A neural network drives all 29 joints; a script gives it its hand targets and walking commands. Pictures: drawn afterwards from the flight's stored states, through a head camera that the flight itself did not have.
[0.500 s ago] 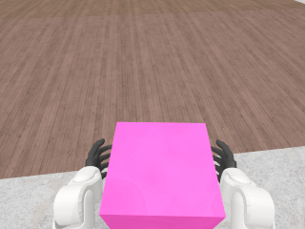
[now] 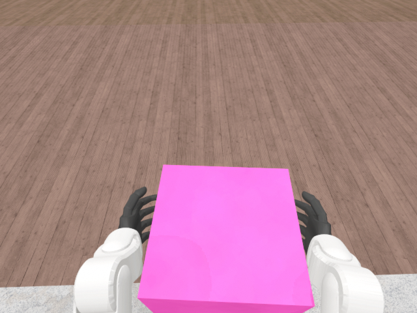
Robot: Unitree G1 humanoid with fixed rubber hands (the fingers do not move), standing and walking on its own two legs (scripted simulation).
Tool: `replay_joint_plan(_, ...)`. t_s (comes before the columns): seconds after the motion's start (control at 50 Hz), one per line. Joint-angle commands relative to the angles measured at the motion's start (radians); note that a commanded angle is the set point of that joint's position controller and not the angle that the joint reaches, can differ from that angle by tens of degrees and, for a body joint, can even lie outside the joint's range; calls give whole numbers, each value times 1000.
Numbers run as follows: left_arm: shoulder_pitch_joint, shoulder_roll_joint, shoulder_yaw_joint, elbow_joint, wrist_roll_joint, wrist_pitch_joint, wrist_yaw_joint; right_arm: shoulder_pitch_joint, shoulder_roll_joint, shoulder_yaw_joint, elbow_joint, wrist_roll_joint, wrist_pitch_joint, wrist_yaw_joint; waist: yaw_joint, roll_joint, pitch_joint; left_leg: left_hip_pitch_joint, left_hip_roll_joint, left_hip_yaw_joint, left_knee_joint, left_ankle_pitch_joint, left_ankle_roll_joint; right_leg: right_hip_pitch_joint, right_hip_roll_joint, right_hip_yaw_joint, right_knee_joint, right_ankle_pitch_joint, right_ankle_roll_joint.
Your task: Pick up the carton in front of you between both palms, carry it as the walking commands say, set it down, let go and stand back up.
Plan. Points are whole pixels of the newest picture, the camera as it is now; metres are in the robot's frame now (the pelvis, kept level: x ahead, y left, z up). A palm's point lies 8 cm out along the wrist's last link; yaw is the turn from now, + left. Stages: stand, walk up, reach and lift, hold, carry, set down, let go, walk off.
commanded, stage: carry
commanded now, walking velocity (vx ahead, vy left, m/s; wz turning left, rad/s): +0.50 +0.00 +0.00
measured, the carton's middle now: (221, 252) +0.23 +0.00 +0.03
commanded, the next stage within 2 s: none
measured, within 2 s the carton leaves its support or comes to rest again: neither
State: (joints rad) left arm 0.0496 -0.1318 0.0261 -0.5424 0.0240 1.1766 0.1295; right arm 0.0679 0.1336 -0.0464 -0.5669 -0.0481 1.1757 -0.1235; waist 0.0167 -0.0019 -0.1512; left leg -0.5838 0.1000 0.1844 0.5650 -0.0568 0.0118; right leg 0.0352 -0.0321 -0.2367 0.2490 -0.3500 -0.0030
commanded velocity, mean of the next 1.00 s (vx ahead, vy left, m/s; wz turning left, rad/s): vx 0.50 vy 0.00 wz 0.00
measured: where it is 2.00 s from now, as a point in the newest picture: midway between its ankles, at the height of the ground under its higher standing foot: (226, 148)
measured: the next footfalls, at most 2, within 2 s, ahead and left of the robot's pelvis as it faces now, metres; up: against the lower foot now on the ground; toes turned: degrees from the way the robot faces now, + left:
left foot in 0.06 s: +0.23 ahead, +0.11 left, +0.00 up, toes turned +12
right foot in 0.54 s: +0.56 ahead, -0.11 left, +0.01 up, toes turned -12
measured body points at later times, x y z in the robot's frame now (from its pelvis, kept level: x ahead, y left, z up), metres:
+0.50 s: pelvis +0.35 +0.00 -0.01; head +0.33 +0.00 +0.44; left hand +0.63 +0.14 +0.13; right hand +0.62 -0.16 +0.13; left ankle +0.20 +0.10 -0.74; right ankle +0.49 -0.11 -0.72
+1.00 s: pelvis +0.68 -0.02 -0.01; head +0.73 -0.03 +0.44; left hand +1.05 +0.11 +0.13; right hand +1.04 -0.19 +0.13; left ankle +0.83 +0.05 -0.71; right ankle +0.52 -0.10 -0.73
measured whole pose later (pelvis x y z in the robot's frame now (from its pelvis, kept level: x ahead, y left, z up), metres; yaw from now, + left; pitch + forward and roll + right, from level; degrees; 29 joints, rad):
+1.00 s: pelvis +0.68 -0.02 -0.01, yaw -3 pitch +5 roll +1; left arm -0.57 -0.12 0.28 -0.25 0.00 1.17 0.18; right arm -0.58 0.11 -0.28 -0.25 -0.01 1.17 -0.17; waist 0.01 0.00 0.02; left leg -0.65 0.02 0.17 0.64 -0.17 0.09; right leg -0.09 -0.03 -0.16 0.51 -0.54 -0.02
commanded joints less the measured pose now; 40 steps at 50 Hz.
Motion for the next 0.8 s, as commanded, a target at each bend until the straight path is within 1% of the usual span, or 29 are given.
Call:
replay_joint_plan(0.0, -354, -656, -576, -85, -222, 14, -89, -386, 665, 618, -73, 251, 17, 77, -1, -151, 29, 65, -37, 61, -46, -12, 23, 13, -219, 73, -2, 499, -89)
replay_joint_plan(0.02, -357, -645, -574, -93, -223, 21, -82, -381, 653, 610, -69, 255, 22, 73, -11, -143, -9, 185, -75, 105, -64, -51, 27, -3, -202, 32, 112, 604, -75)
replay_joint_plan(0.04, -358, -634, -575, -104, -224, 27, -75, -367, 641, 600, -59, 257, 26, 70, -26, -102, -69, 367, -121, 144, -72, -106, 29, -62, -158, -21, 283, 677, -52)
replay_joint_plan(0.06, -363, -616, -571, -111, -222, 34, -68, -350, 631, 589, -53, 254, 30, 68, -51, -35, -135, 601, -33, 9, -92, -169, 36, -228, -128, -14, 492, 539, -22)
replay_joint_plan(0.08, -379, -616, -583, -147, -232, 40, -64, -370, 615, 582, -57, 257, 28, 67, -54, 241, -223, 804, 258, -500, -234, -399, 177, -524, -23, 19, 833, 296, 32)
replay_joint_plan(0.1, -406, -625, -594, -169, -252, 42, -67, -368, 650, 588, -65, 281, 27, 69, -49, 343, -206, 844, 336, -723, -369, -247, 230, -709, 52, 113, 1009, -111, 25)
replay_joint_plan(0.12, -423, -678, -614, -164, -265, 37, -71, -406, 684, 601, -103, 299, 25, 74, -44, 246, -206, 817, 332, -614, -333, -96, 230, -746, -13, 202, 1116, -115, -3)
replay_joint_plan(0.14, -435, -719, -615, -165, -269, 30, -79, -431, 730, 619, -118, 315, 18, 81, -46, 143, -222, 767, 306, -527, -300, -18, 213, -745, -54, 225, 1123, -76, -22)
replay_joint_plan(0.16, -442, -758, -615, -158, -272, 22, -84, -458, 763, 633, -136, 323, 11, 87, -42, 49, -200, 682, 289, -434, -305, 1, 176, -724, -92, 237, 1061, -13, -30)
replay_joint_plan(0.18, -440, -782, -617, -151, -268, 15, -87, -478, 781, 644, -148, 328, 7, 91, -33, 33, -193, 616, 265, -353, -333, -46, 138, -682, -114, 242, 972, 45, -30)
replay_joint_plan(0.2, -429, -790, -615, -150, -259, 10, -86, -483, 788, 651, -154, 332, 4, 95, -30, 58, -193, 584, 242, -294, -356, -82, 116, -649, -107, 217, 908, 79, -28)
replay_joint_plan(0.24, -397, -779, -610, -148, -240, 6, -79, -456, 765, 652, -158, 332, 7, 99, -31, 101, -164, 566, 214, -214, -397, -111, 105, -642, -97, 176, 784, 123, -13)
replay_joint_plan(0.32, -426, -683, -588, -152, -223, 22, -49, -461, 648, 621, -142, 317, 25, 86, -33, 130, -78, 590, 159, -94, -410, -5, 108, -673, -77, 97, 508, 229, 5)
replay_joint_plan(0.38, -528, -575, -559, -138, -236, 42, -21, -533, 533, 571, -112, 303, 40, 52, -41, 150, -18, 585, 139, -41, -388, 47, 115, -651, -47, 47, 392, 276, -10)
replay_joint_plan(0.44, -665, -475, -511, -91, -244, 56, 10, -645, 440, 517, -40, 277, 50, 8, -58, 169, 24, 591, 147, -37, -346, 36, 118, -632, -43, 53, 355, 295, -46)
replay_joint_plan(0.46, -710, -449, -486, -63, -241, 58, 21, -695, 420, 501, -11, 272, 52, -6, -54, 173, 24, 593, 149, -33, -312, 51, 114, -605, -40, 49, 350, 281, -60)
replay_joint_plan(0.48, -747, -427, -457, -28, -237, 59, 31, -752, 409, 486, 19, 270, 53, -20, -27, 171, -1, 576, 143, -20, -236, 133, 106, -526, -19, 23, 359, 235, -73)
replay_joint_plan(0.5, -772, -411, -425, 14, -232, 57, 40, -811, 403, 472, 47, 273, 54, -34, 21, 138, -55, 535, 112, 29, -90, 223, 86, -376, 28, -27, 341, 181, -79)
replay_joint_plan(0.52, -797, -392, -391, 58, -230, 54, 49, -860, 399, 458, 73, 272, 54, -47, 60, 44, -139, 452, 52, 63, 145, 250, 57, -161, 67, -28, 323, 112, -76)
replay_joint_plan(0.54, -826, -370, -363, 91, -224, 53, 58, -918, 391, 436, 89, 266, 54, -61, 82, -160, -211, 273, 1, 55, 469, 29, 18, 2, -158, 303, 235, -24, -102)
replay_joint_plan(0.56, -904, -350, -344, 98, -237, 49, 65, -957, 404, 408, 92, 266, 55, -71, 53, -416, -293, -48, -160, -44, 730, -453, -13, 205, -360, 795, 32, -143, -244)
replay_joint_plan(0.58, -942, -394, -352, 115, -265, 48, 65, -1022, 412, 391, 104, 270, 52, -81, 50, -341, -276, -144, -111, -153, 857, -439, 21, 192, -362, 816, -22, -105, -246)
replay_joint_plan(0.6, -1021, -449, -367, 111, -291, 38, 59, -1069, 455, 383, 128, 272, 46, -85, 49, -242, -272, -169, -74, -187, 911, -382, 54, 156, -335, 706, 49, 34, -233)
replay_joint_plan(0.62, -1086, -500, -384, 116, -308, 27, 50, -1100, 496, 369, 165, 268, 36, -83, 46, -120, -281, -178, -50, -197, 911, -345, 73, 119, -311, 607, 110, 160, -224)
replay_joint_plan(0.64, -1141, -547, -397, 120, -318, 14, 40, -1115, 530, 357, 194, 257, 26, -78, 35, -58, -284, -159, -20, -210, 863, -299, 78, 63, -292, 528, 120, 207, -204)
replay_joint_plan(0.66, -1188, -584, -405, 132, -323, 3, 32, -1139, 557, 354, 217, 243, 16, -72, 20, -60, -299, -139, -13, -205, 830, -267, 78, 34, -276, 477, 108, 184, -186)
replay_joint_plan(0.68, -1224, -608, -409, 149, -325, -6, 25, -1161, 572, 355, 235, 233, 7, -68, 15, -70, -310, -144, -21, -190, 814, -252, 74, 31, -268, 441, 102, 196, -185)
replay_joint_plan(0.74, -1233, -640, -398, 220, -305, -16, 13, -1183, 607, 364, 295, 214, -8, -58, 18, -74, -298, -251, -10, -170, 740, -238, 54, 74, -262, 380, 106, 248, -215)
replay_joint_plan(0.78, -1223, -651, -388, 252, -287, -16, 10, -1190, 625, 369, 318, 210, -12, -51, 31, -69, -268, -327, -8, -143, 648, -227, 39, 118, -253, 349, 105, 312, -228)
